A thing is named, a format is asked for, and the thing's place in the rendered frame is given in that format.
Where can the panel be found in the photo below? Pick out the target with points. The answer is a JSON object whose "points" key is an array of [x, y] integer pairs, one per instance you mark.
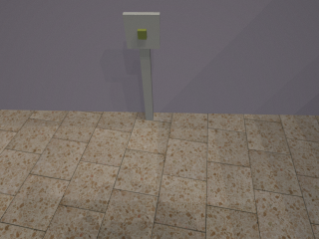
{"points": [[150, 21]]}

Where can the button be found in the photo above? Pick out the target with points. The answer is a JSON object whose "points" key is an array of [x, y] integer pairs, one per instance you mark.
{"points": [[142, 34]]}

